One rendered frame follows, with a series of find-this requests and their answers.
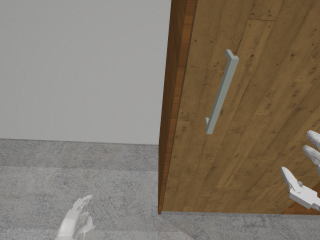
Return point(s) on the robot left hand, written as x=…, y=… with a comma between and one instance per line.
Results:
x=73, y=220

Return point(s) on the handle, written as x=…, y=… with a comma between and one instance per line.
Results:
x=222, y=92

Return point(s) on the wardrobe door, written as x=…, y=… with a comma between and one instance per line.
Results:
x=296, y=205
x=272, y=102

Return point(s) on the robot right hand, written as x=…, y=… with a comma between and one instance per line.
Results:
x=304, y=195

